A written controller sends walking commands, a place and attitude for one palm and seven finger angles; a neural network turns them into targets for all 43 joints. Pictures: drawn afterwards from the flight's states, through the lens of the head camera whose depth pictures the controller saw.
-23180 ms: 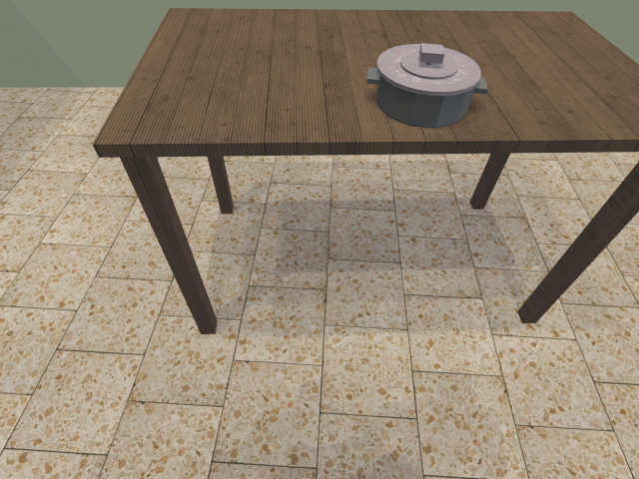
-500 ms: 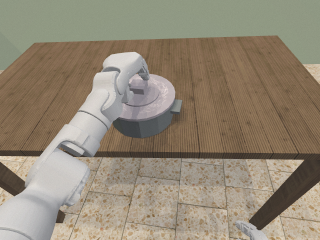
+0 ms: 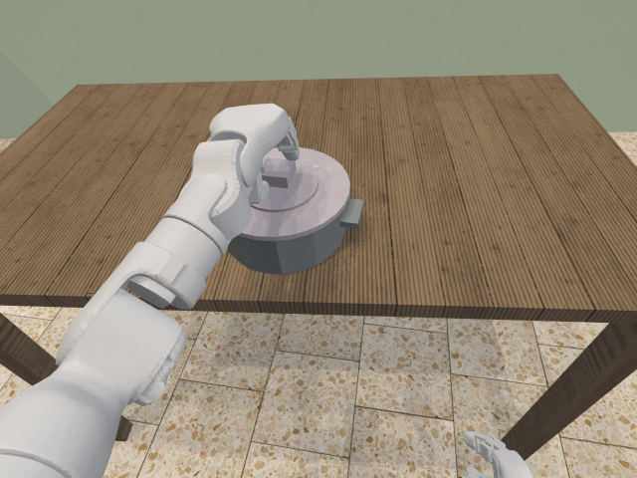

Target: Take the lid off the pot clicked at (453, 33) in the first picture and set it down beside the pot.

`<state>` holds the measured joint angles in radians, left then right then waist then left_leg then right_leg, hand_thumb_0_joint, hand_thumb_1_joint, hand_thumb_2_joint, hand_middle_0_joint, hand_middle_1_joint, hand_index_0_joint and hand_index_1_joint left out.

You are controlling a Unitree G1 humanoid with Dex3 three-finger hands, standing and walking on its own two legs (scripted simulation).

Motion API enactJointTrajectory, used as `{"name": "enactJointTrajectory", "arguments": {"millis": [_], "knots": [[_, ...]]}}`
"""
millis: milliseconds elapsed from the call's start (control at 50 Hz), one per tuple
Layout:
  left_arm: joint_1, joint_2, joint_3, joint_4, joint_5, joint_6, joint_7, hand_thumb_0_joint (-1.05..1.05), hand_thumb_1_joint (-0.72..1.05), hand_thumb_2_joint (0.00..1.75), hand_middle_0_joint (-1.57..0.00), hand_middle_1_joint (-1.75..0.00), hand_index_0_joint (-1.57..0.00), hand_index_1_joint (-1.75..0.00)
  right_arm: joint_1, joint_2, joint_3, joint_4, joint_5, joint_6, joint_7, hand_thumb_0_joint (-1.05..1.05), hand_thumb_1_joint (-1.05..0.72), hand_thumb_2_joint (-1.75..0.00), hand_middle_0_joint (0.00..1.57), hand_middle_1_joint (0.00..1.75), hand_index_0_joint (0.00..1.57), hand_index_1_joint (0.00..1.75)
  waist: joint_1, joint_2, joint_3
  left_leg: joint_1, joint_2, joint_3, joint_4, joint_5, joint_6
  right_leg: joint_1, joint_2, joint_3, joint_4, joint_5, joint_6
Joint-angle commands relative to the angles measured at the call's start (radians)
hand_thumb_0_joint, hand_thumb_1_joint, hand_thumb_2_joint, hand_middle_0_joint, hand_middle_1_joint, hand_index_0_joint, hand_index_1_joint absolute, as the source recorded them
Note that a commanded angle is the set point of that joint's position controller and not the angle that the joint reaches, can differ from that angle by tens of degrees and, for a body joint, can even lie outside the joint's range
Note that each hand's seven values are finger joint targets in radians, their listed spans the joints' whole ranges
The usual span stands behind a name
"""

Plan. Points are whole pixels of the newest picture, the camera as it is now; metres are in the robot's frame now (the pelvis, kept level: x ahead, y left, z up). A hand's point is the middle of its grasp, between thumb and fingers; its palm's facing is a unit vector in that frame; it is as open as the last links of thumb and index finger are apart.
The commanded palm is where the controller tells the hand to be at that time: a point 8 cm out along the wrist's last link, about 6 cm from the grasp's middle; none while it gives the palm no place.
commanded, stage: lower the open fingers around the knob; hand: left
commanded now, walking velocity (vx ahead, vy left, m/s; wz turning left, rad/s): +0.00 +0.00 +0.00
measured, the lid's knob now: (277, 172) +0.49 +0.07 +0.15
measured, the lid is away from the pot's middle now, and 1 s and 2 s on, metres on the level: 0.01 0.01 0.00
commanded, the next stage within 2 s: raise the hand to come down again in 0.62 s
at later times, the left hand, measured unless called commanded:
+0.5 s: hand (261, 170) +0.44 +0.08 +0.19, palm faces -0.15 -0.06 -0.99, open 9.7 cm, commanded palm +0.42 +0.07 +0.21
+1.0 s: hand (262, 170) +0.44 +0.08 +0.19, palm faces -0.16 -0.03 -0.99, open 9.8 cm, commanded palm +0.43 +0.07 +0.23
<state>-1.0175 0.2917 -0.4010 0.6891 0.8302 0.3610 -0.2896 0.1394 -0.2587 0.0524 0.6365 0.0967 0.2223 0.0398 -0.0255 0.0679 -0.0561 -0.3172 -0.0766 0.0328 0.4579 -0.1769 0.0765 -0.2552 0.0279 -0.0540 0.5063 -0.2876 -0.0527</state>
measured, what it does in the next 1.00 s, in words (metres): stands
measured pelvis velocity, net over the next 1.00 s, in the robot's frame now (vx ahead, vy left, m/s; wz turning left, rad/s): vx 0.00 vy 0.01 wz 0.01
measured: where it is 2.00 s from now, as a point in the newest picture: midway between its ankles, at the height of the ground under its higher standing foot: outside the picture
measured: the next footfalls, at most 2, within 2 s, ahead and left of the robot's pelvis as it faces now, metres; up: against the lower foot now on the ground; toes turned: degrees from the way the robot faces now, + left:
none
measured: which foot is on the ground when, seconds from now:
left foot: down 0.00-1.00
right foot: down 0.00-1.00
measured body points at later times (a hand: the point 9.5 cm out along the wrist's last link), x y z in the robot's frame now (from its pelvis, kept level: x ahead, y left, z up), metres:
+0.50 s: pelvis +0.00 +0.00 +0.00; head -0.01 -0.03 +0.45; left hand +0.44 +0.08 +0.24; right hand +0.15 -0.23 -0.12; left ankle +0.04 +0.07 -0.74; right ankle -0.01 -0.08 -0.74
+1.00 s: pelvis +0.00 +0.01 +0.00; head +0.00 -0.03 +0.45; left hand +0.44 +0.08 +0.24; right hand +0.15 -0.22 -0.12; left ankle +0.04 +0.07 -0.74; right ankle -0.01 -0.08 -0.74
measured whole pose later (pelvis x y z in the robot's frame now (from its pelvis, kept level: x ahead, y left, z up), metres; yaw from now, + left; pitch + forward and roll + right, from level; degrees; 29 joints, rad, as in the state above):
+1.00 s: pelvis +0.00 +0.01 +0.00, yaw +0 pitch +2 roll +0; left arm -1.05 0.26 -0.45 0.72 0.84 0.39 -0.30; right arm 0.14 -0.25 0.05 0.66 0.09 0.22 0.05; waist -0.02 0.08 -0.05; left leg -0.31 -0.09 0.03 0.45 -0.17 0.08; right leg -0.25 0.02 -0.06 0.50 -0.29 -0.05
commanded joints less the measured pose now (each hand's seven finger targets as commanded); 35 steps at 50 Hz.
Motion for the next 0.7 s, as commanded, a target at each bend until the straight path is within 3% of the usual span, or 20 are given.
{"name": "enactJointTrajectory", "arguments": {"millis": [0,20,40,80,100,120,140,180,240,300,340,360,380,420,480,560,580,600,680], "knots": [[-0.342,0.063,0.02,-0.096,-0.002,-0.012,-0.011,0.0,-0.4,1.73,-0.88,-0.08,-0.88,-0.08,-0.109,-0.101,-0.041,-0.156,-0.006,-0.043,0.007,0.0,-0.9,-0.9,0.2,0.3,0.2,0.3,-0.031,-0.142,-0.221,0.142,0.024,-0.058,-0.038,0.068,-0.004,0.002,-0.019,0.044,-0.086,0.209,0.004],[-0.316,0.107,0.048,-0.071,0.007,-0.009,-0.009,0.0,-0.4,1.73,-0.88,-0.08,-0.88,-0.08,-0.113,-0.105,-0.037,-0.153,-0.005,-0.044,0.005,0.0,-0.9,-0.9,0.2,0.3,0.2,0.3,-0.024,-0.144,-0.219,0.134,0.023,-0.049,-0.038,0.063,-0.004,0.018,-0.016,0.049,-0.086,0.213,0.009],[-0.319,0.113,0.045,-0.052,0.01,-0.007,-0.008,0.0,-0.4,1.73,-0.88,-0.08,-0.88,-0.08,-0.114,-0.105,-0.033,-0.15,-0.001,-0.043,0.003,0.0,-0.9,-0.9,0.2,0.3,0.2,0.3,-0.026,-0.147,-0.205,0.126,0.024,-0.043,-0.041,0.046,-0.006,0.011,-0.017,0.048,-0.085,0.196,0.01],[-0.349,0.05,-0.005,-0.056,0.002,0.001,-0.013,0.0,-0.4,1.73,-0.88,-0.08,-0.88,-0.08,-0.111,-0.103,-0.034,-0.143,-0.001,-0.041,0.002,0.0,-0.9,-0.9,0.2,0.3,0.2,0.3,-0.038,-0.15,-0.178,0.126,0.022,-0.048,-0.045,0.033,-0.005,-0.016,-0.015,0.043,-0.092,0.181,0.012],[-0.342,0.106,0.052,-0.077,-0.005,-0.009,-0.014,0.0,-0.4,1.73,-0.88,-0.08,-0.88,-0.08,-0.104,-0.108,-0.04,-0.149,-0.003,-0.043,0.002,0.0,-0.9,-0.9,0.2,0.3,0.2,0.3,-0.032,-0.164,-0.19,0.12,0.025,-0.052,-0.042,0.042,-0.002,0.0,-0.02,0.05,-0.097,0.192,0.009],[-0.329,0.109,0.043,-0.071,0.005,-0.008,-0.014,0.0,-0.4,1.73,-0.88,-0.08,-0.88,-0.08,-0.114,-0.108,-0.034,-0.154,-0.004,-0.045,0.001,0.0,-0.9,-0.9,0.2,0.3,0.2,0.3,-0.026,-0.144,-0.206,0.125,0.021,-0.045,-0.042,0.047,-0.003,0.016,-0.017,0.052,-0.089,0.203,0.011],[-0.309,0.095,0.03,-0.03,0.006,-0.005,-0.013,0.0,-0.4,1.73,-0.88,-0.08,-0.88,-0.08,-0.111,-0.105,-0.031,-0.149,0.001,-0.045,-0.001,0.0,-0.9,-0.9,0.2,0.3,0.2,0.3,-0.03,-0.148,-0.176,0.117,0.023,-0.043,-0.043,0.036,-0.006,-0.004,-0.016,0.046,-0.087,0.186,0.011],[-0.342,0.042,-0.014,-0.048,0.004,0.001,-0.016,0.0,-0.4,1.73,-0.88,-0.08,-0.88,-0.08,-0.111,-0.104,-0.033,-0.143,0.002,-0.041,0.002,0.0,-0.9,-0.9,0.2,0.3,0.2,0.3,-0.039,-0.127,-0.177,0.136,0.025,-0.049,-0.046,0.034,-0.007,-0.031,-0.014,0.04,-0.086,0.167,0.009],[-0.32,0.082,0.026,-0.044,0.008,-0.002,-0.013,0.0,-0.4,1.73,-0.88,-0.08,-0.88,-0.08,-0.105,-0.104,-0.036,-0.146,-0.003,-0.042,0.003,0.0,-0.9,-0.9,0.2,0.3,0.2,0.3,-0.03,-0.142,-0.193,0.132,0.022,-0.048,-0.043,0.03,-0.005,-0.01,-0.014,0.045,-0.087,0.17,0.009],[-0.337,0.035,-0.003,-0.099,-0.007,-0.009,-0.022,0.0,-0.4,1.73,-0.88,-0.08,-0.88,-0.08,-0.11,-0.103,-0.042,-0.153,-0.005,-0.04,0.007,0.0,-0.9,-0.9,0.2,0.3,0.2,0.3,-0.038,-0.137,-0.206,0.145,0.023,-0.056,-0.038,0.058,-0.003,-0.014,-0.018,0.041,-0.089,0.198,0.005],[-0.347,0.04,-0.01,-0.057,0.005,0.0,-0.018,0.0,-0.4,1.73,-0.88,-0.08,-0.88,-0.08,-0.112,-0.105,-0.037,-0.141,-0.001,-0.037,0.008,0.0,-0.9,-0.9,0.2,0.3,0.2,0.3,-0.042,-0.144,-0.184,0.14,0.026,-0.052,-0.042,0.039,-0.006,-0.027,-0.012,0.038,-0.084,0.181,0.007],[-0.346,0.003,-0.038,-0.032,0.001,0.007,-0.019,0.0,-0.4,1.73,-0.88,-0.08,-0.88,-0.08,-0.108,-0.101,-0.036,-0.137,0.001,-0.036,0.009,0.0,-0.9,-0.9,0.2,0.3,0.2,0.3,-0.046,-0.144,-0.156,0.132,0.023,-0.051,-0.044,0.022,-0.006,-0.045,-0.011,0.035,-0.089,0.163,0.009],[-0.36,0.022,-0.021,-0.016,0.001,0.009,-0.017,0.0,-0.4,1.73,-0.88,-0.08,-0.88,-0.08,-0.102,-0.107,-0.036,-0.127,0.0,-0.035,0.008,0.0,-0.9,-0.9,0.2,0.3,0.2,0.3,-0.047,-0.144,-0.146,0.13,0.027,-0.054,-0.048,0.013,-0.007,-0.054,-0.01,0.034,-0.09,0.149,0.008],[-0.36,0.051,0.003,-0.039,0.004,0.001,-0.018,0.0,-0.4,1.73,-0.88,-0.08,-0.88,-0.08,-0.109,-0.108,-0.038,-0.137,-0.005,-0.037,0.006,0.0,-0.9,-0.9,0.2,0.3,0.2,0.3,-0.039,-0.145,-0.191,0.132,0.024,-0.053,-0.045,0.016,-0.004,-0.022,-0.013,0.042,-0.087,0.156,0.008],[-0.371,0.021,-0.023,-0.074,0.004,0.005,-0.021,0.0,-0.4,1.73,-0.88,-0.08,-0.88,-0.08,-0.116,-0.1,-0.04,-0.14,-0.003,-0.038,0.011,0.0,-0.9,-0.9,0.2,0.3,0.2,0.3,-0.037,-0.138,-0.226,0.156,0.021,-0.055,-0.039,0.048,-0.005,-0.008,-0.014,0.041,-0.077,0.185,0.006],[-0.369,0.042,-0.001,-0.035,0.001,0.006,-0.019,0.0,-0.4,1.73,-0.88,-0.08,-0.88,-0.08,-0.106,-0.102,-0.038,-0.131,-0.005,-0.04,0.007,0.0,-0.9,-0.9,0.2,0.3,0.2,0.3,-0.038,-0.155,-0.193,0.136,0.02,-0.054,-0.044,0.033,-0.004,-0.01,-0.012,0.039,-0.084,0.183,0.008],[-0.369,0.029,-0.015,-0.038,0.0,0.008,-0.021,0.0,-0.4,1.73,-0.88,-0.08,-0.88,-0.08,-0.114,-0.102,-0.035,-0.133,-0.003,-0.039,0.009,0.0,-0.9,-0.9,0.2,0.3,0.2,0.3,-0.038,-0.139,-0.183,0.138,0.023,-0.056,-0.048,0.032,-0.007,-0.023,-0.012,0.037,-0.081,0.174,0.006],[-0.386,0.007,-0.018,-0.102,-0.015,-0.003,-0.027,0.0,-0.4,1.73,-0.88,-0.08,-0.88,-0.08,-0.113,-0.101,-0.043,-0.144,-0.009,-0.04,0.012,0.0,-0.9,-0.9,0.2,0.3,0.2,0.3,-0.039,-0.137,-0.215,0.152,0.021,-0.068,-0.047,0.051,-0.002,-0.016,-0.015,0.037,-0.086,0.188,0.002],[-0.388,0.032,-0.01,-0.048,0.0,0.01,-0.021,0.0,-0.4,1.73,-0.88,-0.08,-0.88,-0.08,-0.113,-0.101,-0.036,-0.129,-0.005,-0.037,0.011,0.0,-0.9,-0.9,0.2,0.3,0.2,0.3,-0.039,-0.136,-0.184,0.142,0.023,-0.061,-0.055,0.013,-0.008,-0.027,-0.01,0.035,-0.085,0.148,0.005]]}}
